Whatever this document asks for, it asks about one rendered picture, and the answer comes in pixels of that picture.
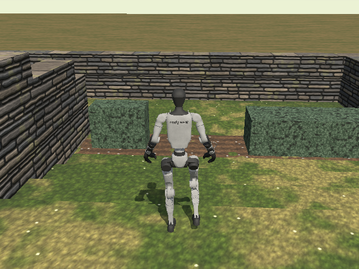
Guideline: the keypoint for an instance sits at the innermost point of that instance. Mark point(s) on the robot right upper arm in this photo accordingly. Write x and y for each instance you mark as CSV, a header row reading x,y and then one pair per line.
x,y
200,127

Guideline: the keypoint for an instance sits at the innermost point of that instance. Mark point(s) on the left robot hand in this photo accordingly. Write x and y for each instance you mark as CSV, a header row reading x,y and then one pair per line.
x,y
153,155

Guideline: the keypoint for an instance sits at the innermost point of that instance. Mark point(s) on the robot left upper arm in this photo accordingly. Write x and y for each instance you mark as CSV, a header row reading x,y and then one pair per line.
x,y
158,127

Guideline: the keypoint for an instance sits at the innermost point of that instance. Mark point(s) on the robot right foot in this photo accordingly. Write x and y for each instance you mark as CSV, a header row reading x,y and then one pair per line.
x,y
196,221

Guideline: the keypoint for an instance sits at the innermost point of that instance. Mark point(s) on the left robot forearm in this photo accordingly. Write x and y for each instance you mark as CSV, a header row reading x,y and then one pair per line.
x,y
150,146

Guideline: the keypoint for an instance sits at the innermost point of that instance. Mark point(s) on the robot torso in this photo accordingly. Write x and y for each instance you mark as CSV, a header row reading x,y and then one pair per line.
x,y
179,136

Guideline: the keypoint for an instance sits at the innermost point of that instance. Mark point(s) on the right robot hand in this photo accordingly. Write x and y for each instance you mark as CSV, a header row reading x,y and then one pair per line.
x,y
208,155

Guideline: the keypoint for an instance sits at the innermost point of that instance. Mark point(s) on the right robot forearm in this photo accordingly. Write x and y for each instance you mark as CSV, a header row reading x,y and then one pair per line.
x,y
209,146

